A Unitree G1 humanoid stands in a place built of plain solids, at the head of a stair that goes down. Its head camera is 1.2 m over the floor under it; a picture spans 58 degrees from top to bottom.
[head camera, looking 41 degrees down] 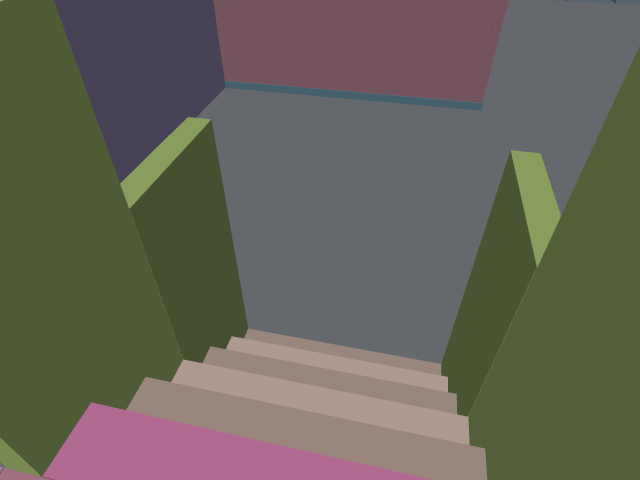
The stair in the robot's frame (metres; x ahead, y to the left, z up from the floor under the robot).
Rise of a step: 0.20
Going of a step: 0.21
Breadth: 1.20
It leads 12 degrees to the right of straight ahead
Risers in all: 6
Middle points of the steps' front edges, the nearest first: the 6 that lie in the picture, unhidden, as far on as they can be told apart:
0.53 0.10 0.00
0.73 0.05 -0.20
0.94 0.01 -0.40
1.15 -0.04 -0.60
1.35 -0.08 -0.80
1.56 -0.13 -1.00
